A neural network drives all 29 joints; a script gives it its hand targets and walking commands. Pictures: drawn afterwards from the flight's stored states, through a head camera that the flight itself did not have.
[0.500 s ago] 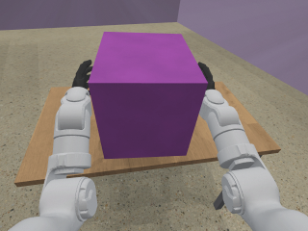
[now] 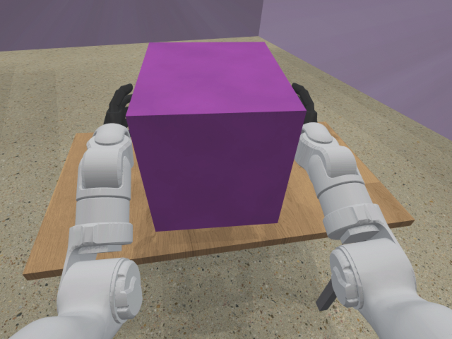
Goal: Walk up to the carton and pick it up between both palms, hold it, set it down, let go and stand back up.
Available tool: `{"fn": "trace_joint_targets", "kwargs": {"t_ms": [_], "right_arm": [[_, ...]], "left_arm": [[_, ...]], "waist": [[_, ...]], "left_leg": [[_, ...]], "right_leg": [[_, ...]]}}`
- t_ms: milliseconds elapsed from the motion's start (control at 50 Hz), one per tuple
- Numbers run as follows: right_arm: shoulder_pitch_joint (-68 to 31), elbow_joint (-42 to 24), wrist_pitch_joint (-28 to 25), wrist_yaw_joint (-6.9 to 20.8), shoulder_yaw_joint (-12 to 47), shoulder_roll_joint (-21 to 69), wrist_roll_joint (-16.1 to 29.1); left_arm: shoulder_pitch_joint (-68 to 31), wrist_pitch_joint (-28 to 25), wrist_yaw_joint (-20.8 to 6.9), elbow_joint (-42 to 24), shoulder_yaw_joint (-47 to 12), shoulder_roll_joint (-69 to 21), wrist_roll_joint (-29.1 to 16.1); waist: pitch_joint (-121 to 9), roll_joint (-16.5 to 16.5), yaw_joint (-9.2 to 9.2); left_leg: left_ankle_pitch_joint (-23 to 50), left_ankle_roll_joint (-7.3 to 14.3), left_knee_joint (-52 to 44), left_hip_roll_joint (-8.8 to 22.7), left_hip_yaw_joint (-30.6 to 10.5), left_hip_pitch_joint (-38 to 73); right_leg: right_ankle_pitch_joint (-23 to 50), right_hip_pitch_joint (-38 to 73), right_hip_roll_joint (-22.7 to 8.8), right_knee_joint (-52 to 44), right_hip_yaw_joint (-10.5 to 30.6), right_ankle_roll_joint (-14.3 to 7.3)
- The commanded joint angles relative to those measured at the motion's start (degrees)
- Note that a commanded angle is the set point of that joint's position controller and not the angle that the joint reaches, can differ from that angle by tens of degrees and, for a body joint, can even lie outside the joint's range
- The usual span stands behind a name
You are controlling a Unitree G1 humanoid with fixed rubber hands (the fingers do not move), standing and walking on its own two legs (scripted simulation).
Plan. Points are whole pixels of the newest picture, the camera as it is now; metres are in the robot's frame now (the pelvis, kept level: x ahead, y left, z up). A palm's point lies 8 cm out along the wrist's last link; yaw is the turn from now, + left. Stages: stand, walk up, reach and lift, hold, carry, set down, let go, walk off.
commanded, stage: hold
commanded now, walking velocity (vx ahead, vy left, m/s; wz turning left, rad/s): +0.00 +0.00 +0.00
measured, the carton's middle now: (212, 131) +0.42 +0.00 +0.20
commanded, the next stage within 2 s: none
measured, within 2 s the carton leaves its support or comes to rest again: neither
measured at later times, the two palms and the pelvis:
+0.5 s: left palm (113, 122) +0.37 +0.16 +0.24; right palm (307, 115) +0.37 -0.15 +0.26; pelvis +0.00 +0.00 +0.00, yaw +0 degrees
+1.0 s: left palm (112, 116) +0.36 +0.16 +0.26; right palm (312, 106) +0.36 -0.16 +0.28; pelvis +0.00 +0.00 +0.00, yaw +0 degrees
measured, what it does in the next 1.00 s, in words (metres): stands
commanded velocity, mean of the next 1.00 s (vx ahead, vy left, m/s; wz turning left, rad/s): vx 0.00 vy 0.00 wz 0.00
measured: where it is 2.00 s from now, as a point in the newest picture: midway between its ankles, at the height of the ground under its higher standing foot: outside the picture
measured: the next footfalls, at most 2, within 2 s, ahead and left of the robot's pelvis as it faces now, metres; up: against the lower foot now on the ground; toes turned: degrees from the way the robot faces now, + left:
none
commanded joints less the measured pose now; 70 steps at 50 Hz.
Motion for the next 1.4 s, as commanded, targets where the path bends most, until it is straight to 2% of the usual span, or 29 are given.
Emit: {"fn": "trace_joint_targets", "kwargs": {"t_ms": [0,40,60,80,120,160,180,200,240,340,400,460,540,600,700,720,760,840,880,940,1000,1060,1180,1240,1320,1380], "right_arm": [[-45.44,-20.64,-1.47,5.78,18.74,39.8,6.59],[-46.06,-21.22,-1.08,5.7,19.01,39.69,7.1],[-46.32,-22.06,-0.93,5.66,19.06,39.63,7.6],[-46.1,-21.69,-0.67,5.62,19.0,39.31,7.57],[-47.42,-24.16,-0.5,5.59,19.11,39.69,8.32],[-46.84,-23.08,0.19,5.48,18.92,38.91,8.73],[-46.6,-23.76,0.39,5.35,19.07,38.74,8.86],[-46.25,-22.55,0.86,5.33,18.71,38.17,9.0],[-46.15,-21.66,1.57,5.3,18.47,38.36,9.15],[-47.3,-22.75,2.76,4.74,18.82,38.61,10.28],[-46.85,-21.19,3.63,4.6,17.91,38.21,9.92],[-47.31,-21.51,4.07,4.57,18.16,38.21,10.44],[-49.27,-21.52,4.63,4.61,17.53,38.13,10.79],[-49.59,-20.28,5.18,4.66,16.88,38.24,10.8],[-50.25,-19.16,6.0,4.73,16.17,38.45,11.24],[-50.33,-18.73,6.15,4.72,15.88,38.17,11.25],[-50.72,-18.13,6.53,4.73,15.7,38.09,11.38],[-51.41,-15.43,6.96,5.11,14.71,38.34,11.19],[-52.17,-16.06,6.87,5.13,15.16,38.93,11.65],[-52.37,-15.6,7.1,4.92,14.93,39.0,11.64],[-53.07,-15.78,7.29,4.88,15.07,39.49,11.95],[-53.07,-15.75,7.48,4.63,15.25,39.47,12.69],[-52.71,-14.5,8.25,4.65,14.79,38.92,12.94],[-53.39,-16.06,8.38,4.27,14.88,39.3,13.44],[-51.65,-16.41,9.05,3.73,15.33,38.31,14.15],[-51.71,-17.49,9.31,3.68,15.5,38.32,14.4]], "left_arm": [[-46.04,-4.07,-7.3,-11.2,-28.41,-36.92,-9.61],[-47.01,-3.82,-7.25,-12.33,-29.16,-36.9,-10.14],[-47.24,-3.72,-7.22,-13.28,-29.4,-36.62,-10.29],[-46.93,-3.43,-7.16,-12.84,-29.58,-37.14,-10.66],[-48.95,-3.38,-7.05,-15.79,-30.26,-37.14,-11.16],[-47.71,-2.89,-6.83,-14.23,-30.17,-36.6,-10.98],[-47.83,-2.76,-6.83,-14.44,-29.63,-36.33,-10.96],[-47.59,-2.41,-6.89,-13.93,-29.61,-36.36,-10.96],[-47.61,-1.85,-7.1,-13.82,-28.45,-35.29,-10.47],[-47.62,-0.8,-7.6,-14.18,-27.83,-34.4,-10.8],[-48.09,-0.35,-7.95,-12.66,-27.01,-34.68,-10.26],[-48.59,-0.1,-8.19,-13.41,-26.46,-34.12,-10.3],[-50.67,0.19,-7.96,-12.99,-26.5,-34.35,-10.34],[-51.12,0.52,-8.06,-11.75,-25.6,-34.13,-10.49],[-52.53,0.66,-8.16,-11.16,-25.68,-34.79,-10.78],[-52.61,0.63,-8.24,-10.91,-25.09,-34.37,-11.03],[-52.77,0.72,-8.43,-9.86,-24.48,-33.89,-10.53],[-53.82,0.6,-8.52,-8.02,-23.51,-34.11,-10.64],[-54.38,0.31,-8.43,-8.01,-23.49,-34.29,-11.05],[-55.09,0.2,-8.26,-7.74,-23.76,-34.43,-10.96],[-56.22,-0.07,-8.33,-8.01,-23.38,-34.2,-11.65],[-56.66,-0.15,-8.03,-8.12,-23.68,-34.34,-11.89],[-57.16,0.02,-8.01,-7.6,-22.7,-33.43,-12.1],[-57.22,0.04,-8.19,-8.64,-22.71,-33.07,-12.35],[-55.62,0.65,-8.34,-8.82,-23.08,-33.18,-12.29],[-55.94,0.86,-8.51,-9.61,-22.64,-32.76,-12.38]], "waist": [[-23.37,4.54,-0.05],[-23.68,5.3,-0.67],[-25.12,5.17,-0.21],[-24.42,5.11,-0.7],[-26.78,5.44,-0.58],[-25.22,5.67,-0.88],[-25.79,5.22,-0.47],[-24.38,5.52,-1.02],[-23.83,5.05,-0.59],[-25.16,4.4,-0.27],[-23.03,4.68,-0.94],[-24.44,4.44,-0.21],[-23.75,5.12,-0.26],[-23.42,4.3,-0.09],[-23.72,5.84,-0.42],[-23.95,4.85,-0.44],[-23.57,4.87,-0.2],[-22.19,5.15,-0.05],[-23.9,4.53,0.52],[-23.77,5.35,0.2],[-24.53,4.14,0.59],[-25.25,5.3,0.27],[-24.83,4.92,0.49],[-26.24,4.73,0.72],[-26.14,4.53,-0.03],[-26.2,4.47,0.65]], "left_leg": [[15.49,-1.52,-1.33,-4.29,-0.09,5.76],[16.08,-1.87,-1.02,-4.33,-0.2,6.1],[16.75,-1.9,-0.8,-4.31,-0.11,6.37],[16.62,-1.95,-0.76,-4.22,-0.3,6.46],[18.31,-2.22,-0.38,-4.24,-0.39,7.04],[18.06,-2.42,-0.27,-4.37,-0.45,6.75],[17.84,-2.2,-0.24,-4.3,-0.26,6.48],[17.07,-2.23,-0.63,-4.16,-0.47,5.84],[15.32,-1.95,-0.91,-4.28,-0.11,5.36],[16.22,-2.08,-0.77,-4.68,0.35,5.18],[14.93,-2.04,-1.15,-4.53,0.09,4.26],[15.05,-2.1,-1.09,-4.49,0.37,4.38],[14.01,-2.23,-1.33,-4.51,0.37,3.21],[12.45,-1.9,-1.5,-4.1,0.31,2.7],[12.45,-2.24,-1.7,-4.11,0.16,2.02],[12.24,-2.2,-1.76,-4.07,0.17,2.35],[11.54,-1.95,-1.83,-4.2,0.17,1.28],[8.33,-1.79,-2.75,-3.84,0.42,-0.38],[9.07,-1.73,-2.36,-4.03,0.08,-0.14],[9.93,-1.87,-2.18,-3.92,-0.07,-0.07],[9.53,-1.66,-2.0,-4.01,-0.08,-0.36],[10.61,-2.01,-1.55,-4.1,-0.02,-0.38],[9.41,-1.84,-1.9,-4.04,-0.16,-1.12],[10.44,-1.73,-1.53,-4.24,-0.13,-0.81],[13.11,-2.39,-0.82,-4.25,-0.52,0.3],[12.66,-2.34,-1.01,-4.25,-0.29,-0.14]], "right_leg": [[11.88,6.74,4.11,-0.02,1.46,2.39],[12.35,6.92,4.22,-0.04,1.62,2.26],[13.4,7.5,4.27,0.35,1.41,2.49],[12.79,7.01,4.17,-0.03,1.6,2.19],[14.54,7.92,4.35,0.41,1.25,2.56],[14.13,7.15,4.4,0.31,1.44,2.5],[14.46,7.76,4.42,0.41,1.57,2.48],[13.53,7.49,4.31,0.02,1.71,2.28],[12.18,7.27,4.09,0.03,1.87,2.52],[14.8,8.95,4.13,0.47,2.0,3.05],[13.36,8.23,4.16,0.0,2.29,2.69],[13.47,8.69,4.28,0.43,2.02,2.83],[12.13,8.43,4.2,0.41,2.33,2.74],[10.25,7.77,4.12,0.0,2.33,2.47],[10.88,7.78,4.29,0.28,2.58,2.43],[10.55,7.82,4.43,0.17,2.49,2.43],[10.68,7.9,4.23,0.23,2.71,2.63],[7.32,7.3,4.33,0.08,2.65,2.38],[8.49,7.53,4.24,0.6,2.89,2.39],[9.46,7.62,4.42,0.58,3.15,2.25],[9.32,7.59,4.33,0.77,3.12,2.47],[10.54,7.68,4.24,0.77,3.43,2.45],[9.73,7.22,4.21,0.69,3.78,2.32],[11.23,7.93,4.21,1.06,3.89,2.62],[13.37,8.51,4.35,1.08,3.7,2.51],[13.46,8.52,4.37,1.13,3.94,2.74]]}}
